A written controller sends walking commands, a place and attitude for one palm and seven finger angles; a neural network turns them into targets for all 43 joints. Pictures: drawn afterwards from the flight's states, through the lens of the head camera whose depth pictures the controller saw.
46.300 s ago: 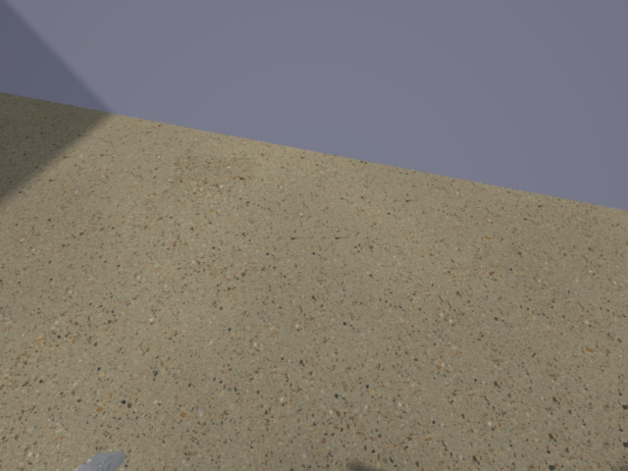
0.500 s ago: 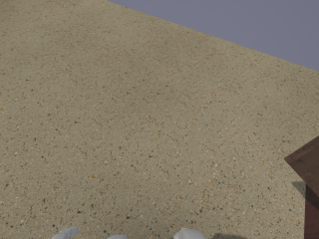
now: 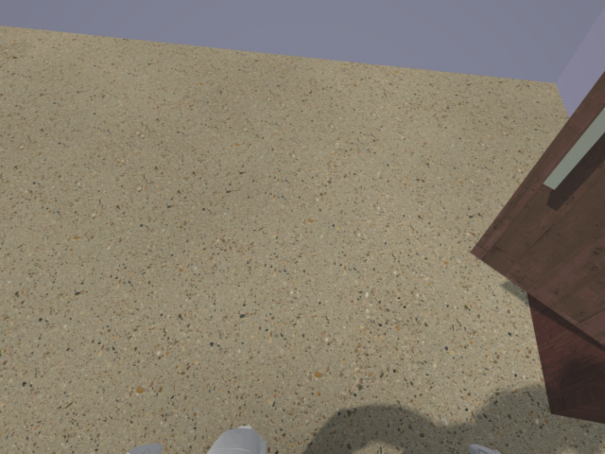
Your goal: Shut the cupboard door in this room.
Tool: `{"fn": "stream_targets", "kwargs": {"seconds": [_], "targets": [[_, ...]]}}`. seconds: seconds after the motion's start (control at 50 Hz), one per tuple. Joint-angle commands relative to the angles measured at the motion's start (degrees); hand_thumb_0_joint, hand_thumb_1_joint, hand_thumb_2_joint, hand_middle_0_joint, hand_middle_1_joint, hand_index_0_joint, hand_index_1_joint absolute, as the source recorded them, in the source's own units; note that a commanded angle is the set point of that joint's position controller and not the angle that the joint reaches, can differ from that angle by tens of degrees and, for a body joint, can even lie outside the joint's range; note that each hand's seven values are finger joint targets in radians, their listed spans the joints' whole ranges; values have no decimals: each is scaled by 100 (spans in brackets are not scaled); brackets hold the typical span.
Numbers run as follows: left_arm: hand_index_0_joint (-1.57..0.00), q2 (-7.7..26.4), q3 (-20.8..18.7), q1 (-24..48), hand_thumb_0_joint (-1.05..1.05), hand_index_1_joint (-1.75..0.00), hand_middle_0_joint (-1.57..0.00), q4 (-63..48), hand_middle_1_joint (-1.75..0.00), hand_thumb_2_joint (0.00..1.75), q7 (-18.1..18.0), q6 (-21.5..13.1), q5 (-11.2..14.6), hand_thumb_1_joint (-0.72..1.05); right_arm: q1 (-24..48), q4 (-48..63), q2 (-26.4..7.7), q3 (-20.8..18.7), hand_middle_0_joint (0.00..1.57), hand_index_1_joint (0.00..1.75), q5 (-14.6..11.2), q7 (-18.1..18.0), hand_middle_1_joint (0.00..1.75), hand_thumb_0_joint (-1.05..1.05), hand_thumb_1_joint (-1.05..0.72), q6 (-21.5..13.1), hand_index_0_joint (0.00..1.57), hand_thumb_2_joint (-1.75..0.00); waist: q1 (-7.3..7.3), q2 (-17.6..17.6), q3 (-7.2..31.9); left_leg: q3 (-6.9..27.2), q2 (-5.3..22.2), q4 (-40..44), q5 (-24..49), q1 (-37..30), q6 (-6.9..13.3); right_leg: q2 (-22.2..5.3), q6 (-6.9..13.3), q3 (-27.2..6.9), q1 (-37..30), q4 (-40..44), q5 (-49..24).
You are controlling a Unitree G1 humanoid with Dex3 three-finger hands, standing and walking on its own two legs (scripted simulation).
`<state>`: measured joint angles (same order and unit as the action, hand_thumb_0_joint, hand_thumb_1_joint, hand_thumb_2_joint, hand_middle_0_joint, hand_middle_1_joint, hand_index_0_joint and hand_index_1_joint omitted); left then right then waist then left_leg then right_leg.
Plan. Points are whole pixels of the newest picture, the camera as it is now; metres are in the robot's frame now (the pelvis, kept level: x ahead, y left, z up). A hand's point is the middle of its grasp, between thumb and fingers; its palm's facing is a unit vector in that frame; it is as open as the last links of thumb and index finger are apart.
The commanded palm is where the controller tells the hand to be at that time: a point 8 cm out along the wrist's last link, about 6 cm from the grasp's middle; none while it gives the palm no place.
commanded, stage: turn to face it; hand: left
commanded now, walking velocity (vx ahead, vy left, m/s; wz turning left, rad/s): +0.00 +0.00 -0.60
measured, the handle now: (584, 144) +0.58 -0.42 +0.06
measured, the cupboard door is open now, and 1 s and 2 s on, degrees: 54 54 54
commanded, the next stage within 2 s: take the last steps up to it in 1.10 s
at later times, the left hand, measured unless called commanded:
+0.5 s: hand (205, 409) +0.19 +0.17 -0.16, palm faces -0.31 -0.91 -0.28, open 7.4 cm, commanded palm none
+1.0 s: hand (238, 376) +0.24 +0.12 -0.16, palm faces -0.53 -0.82 -0.21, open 7.4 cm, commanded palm none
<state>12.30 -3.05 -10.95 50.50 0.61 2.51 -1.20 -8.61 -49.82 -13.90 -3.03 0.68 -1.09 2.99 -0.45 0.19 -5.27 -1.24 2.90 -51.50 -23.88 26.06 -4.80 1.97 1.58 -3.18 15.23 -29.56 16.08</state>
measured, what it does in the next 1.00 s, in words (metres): steps on the spot, turning right: left foot, then right foot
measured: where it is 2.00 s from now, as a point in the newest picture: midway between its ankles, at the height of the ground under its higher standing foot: outside the picture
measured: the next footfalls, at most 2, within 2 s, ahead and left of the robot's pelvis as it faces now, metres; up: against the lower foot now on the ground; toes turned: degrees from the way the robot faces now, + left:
left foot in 0.10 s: +0.07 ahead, +0.14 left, +0.00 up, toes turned -2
right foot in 0.44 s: +0.01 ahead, -0.13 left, +0.00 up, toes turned -22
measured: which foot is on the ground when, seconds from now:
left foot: up 0.00-0.08, down 0.10-0.44, up 0.46-0.76, down 0.78-1.00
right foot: down 0.00-0.08, up 0.10-0.42, down 0.44-0.78, up 0.80-1.00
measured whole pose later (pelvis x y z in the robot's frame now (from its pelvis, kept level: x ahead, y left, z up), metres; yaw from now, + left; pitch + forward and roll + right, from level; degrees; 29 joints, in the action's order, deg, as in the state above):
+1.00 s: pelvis +0.05 +0.00 +0.00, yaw -34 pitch +1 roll -2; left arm 14.3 -4.2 -8.3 51.5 2.0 4.5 -0.7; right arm -13.7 -51.1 -11.1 -1.0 2.1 -1.5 0.8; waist 0.4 0.2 -5.1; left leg -8.0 6.7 -30.5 -16.1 14.9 -0.8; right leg -0.6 -1.8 2.5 22.9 -51.7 27.8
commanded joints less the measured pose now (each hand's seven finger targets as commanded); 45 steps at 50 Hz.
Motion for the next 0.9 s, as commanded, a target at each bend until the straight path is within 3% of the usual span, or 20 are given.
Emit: {"fn": "stream_targets", "kwargs": {"seconds": [0.0, 0.04, 0.06, 0.08, 0.12, 0.18, 0.3, 0.36, 0.38, 0.42, 0.46, 0.52, 0.64, 0.7, 0.72, 0.74, 0.76, 0.78, 0.84, 0.88], "targets": [[-20, 1254, -386, 146, 0, -30, -20, -433, -30, 90, -106, -92, -35, 90, -317, 451, -418, -80, 20, 30, -48, -56, 30, 0, -90, -190, 20, -90, 122, 773, 879, 1, -154, 1459, 358, -632, 81, -1266, 768, -1643, -414, 304, -2800], [-20, 984, -331, 276, 0, -30, -20, -510, -30, 90, -85, -45, 48, 90, -817, 312, -718, -107, 20, 30, -14, -93, 30, 0, -90, -292, 20, -90, 356, 104, 1033, 402, 333, 3010, 1333, -1988, 253, -632, 234, -1197, 529, -397, -1604], [-20, 610, -272, 2, 0, -30, -20, -593, -30, 90, -27, -19, 93, 90, -885, 340, -1300, -206, 20, 30, 83, -103, 30, 0, -90, -329, 20, -90, 276, -1616, 1119, 1820, 1763, 3322, 2156, -2588, 827, 193, -132, -369, 1512, -1526, 719], [-20, 728, -233, 117, 0, -30, -20, -685, -30, 90, -4, -47, 35, 90, -990, 443, -1442, -205, 20, 30, 81, -106, 30, 0, -90, -281, 20, -90, 356, -1562, 937, 2228, 2479, 3364, 2516, -2084, 1357, 81, -240, 66, 1500, -2722, 2060], [-20, 808, -338, 169, 0, -30, -20, -554, -30, 90, 61, 6, -22, 90, -520, 535, -1167, -138, 20, 30, 130, -142, 30, 0, -90, -319, 20, -90, 147, -1317, 684, 1679, 2143, 3366, 2704, -1648, 1396, -198, -369, -14, 1692, -3922, 1669], [-20, 656, -297, 246, 0, -30, -20, -506, -30, 90, 175, 41, 7, 90, -315, 579, -928, -94, 20, 30, 123, -159, 30, 0, -90, -312, 20, -90, 100, -1024, 681, 477, 1662, 2967, 3668, -2013, 1272, -383, -477, 325, 1674, -3532, 1268], [-20, 480, -212, 473, 0, -30, -20, -580, -30, 90, 211, 41, 16, 90, -589, 335, -1119, -223, 20, 30, 119, -88, 30, 0, -90, -253, 20, -90, 258, -1346, 811, -172, 1701, 2648, 3605, -2104, 1175, -240, -376, 828, 862, -1755, 1050], [-20, 577, -227, 177, 0, -30, -20, -488, -30, 90, 194, -15, 7, 90, -422, 325, -1179, -267, 20, 30, 90, -44, 30, 0, -90, -213, 20, -90, 67, -1211, 822, -442, 1657, 2160, 2962, -1658, 876, -139, -250, 993, -29, -519, 164], [-20, 749, -262, -214, 0, -30, -20, -383, -30, 90, 167, -59, -2, 90, -317, 350, -1152, -278, 20, 30, 58, -14, 30, 0, -90, -198, 20, -90, -158, -841, 939, -623, 1478, 1527, 2505, -1268, 631, -226, -154, 844, -734, 264, -519], [-20, 1716, -414, -779, 0, -30, -20, -179, -30, 90, 18, -169, -15, 90, 75, 737, -509, -118, 20, 30, -6, 35, 30, 0, -90, -156, 20, -90, -473, 1693, 852, -758, 178, -767, -1404, 902, 55, -2362, 851, -1984, -1592, 985, -3134], [-20, 1599, -421, -425, 0, -30, -20, -269, -30, 90, -110, -152, -6, 90, 140, 668, -620, -119, 20, 30, -8, -57, 30, 0, -90, -87, 20, -90, -295, 1738, 765, 199, 289, -1702, -950, 1234, 91, -2198, 1172, -2164, -1165, 1138, -2243], [-20, 1210, -300, 255, 0, -30, -20, -473, -30, 90, -128, -138, -18, 90, -148, 414, -616, -86, 20, 30, 17, -2, 30, 0, -90, -133, 20, -90, 43, 952, 849, 58, 356, -1172, -156, 676, -4, -1587, 923, -1005, -867, 715, -2664], [-20, 1328, -337, 109, 0, -30, -20, -385, -30, 90, -94, -113, -40, 90, -237, 412, -457, -58, 20, 30, -22, -11, 30, 0, -90, -149, 20, -90, -18, 837, 854, -137, -11, 473, 4, -89, 16, -1433, 918, -1293, -548, 577, -2641], [-20, 1255, -334, 390, 0, -30, -20, -410, -30, 90, -86, -68, 2, 90, -783, 277, -490, -55, 20, 30, -27, -47, 30, 0, -90, -222, 20, -90, 272, 772, 885, -159, -103, 2017, 908, -1092, 78, -1168, 571, -1321, -52, 197, -2155], [-20, 1078, -299, 391, 0, -30, -20, -441, -30, 90, -74, -39, 44, 90, -964, 201, -662, -81, 20, 30, -6, -67, 30, 0, -90, -281, 20, -90, 340, 346, 962, 56, 154, 2756, 1312, -1770, 177, -839, 299, -1105, 437, -182, -1643], [-20, 724, -237, 164, 0, -30, -20, -505, -30, 90, -32, -1, 89, 90, -1069, 213, -1187, -156, 20, 30, 79, -83, 30, 0, -90, -326, 20, -90, 311, -1168, 1034, 1355, 1345, 3209, 1756, -2299, 640, -41, -47, -446, 1278, -1149, 80], [-20, 635, -207, 177, 0, -30, -20, -609, -30, 90, -5, -9, 65, 90, -1149, 295, -1464, -198, 20, 30, 111, -95, 30, 0, -90, -296, 20, -90, 347, -1826, 894, 2109, 2335, 3534, 2093, -1988, 1243, 142, -224, 175, 1518, -2418, 1946], [-20, 766, -212, 290, 0, -30, -20, -578, -30, 90, -7, 11, -2, 90, -1027, 287, -1357, -155, 20, 30, 131, -118, 30, 0, -90, -323, 20, -90, 334, -1661, 829, 2212, 2421, 3555, 2159, -1669, 1457, -84, -250, -48, 1538, -3281, 1956], [-20, 648, -257, 276, 0, -30, -20, -402, -30, 90, 103, 17, 7, 90, -531, 374, -975, -77, 20, 30, 143, -141, 30, 0, -90, -334, 20, -90, 82, -995, 627, 822, 1701, 3185, 3188, -1705, 1303, -323, -392, 161, 1588, -3629, 1262], [-20, 533, -206, 330, 0, -30, -20, -380, -30, 90, 125, 39, 23, 90, -613, 298, -890, -66, 20, 30, 134, -153, 30, 0, -90, -322, 20, -90, 139, -1120, 681, 354, 1543, 2987, 3774, -1908, 1264, -340, -409, 381, 1372, -3013, 1227]]}}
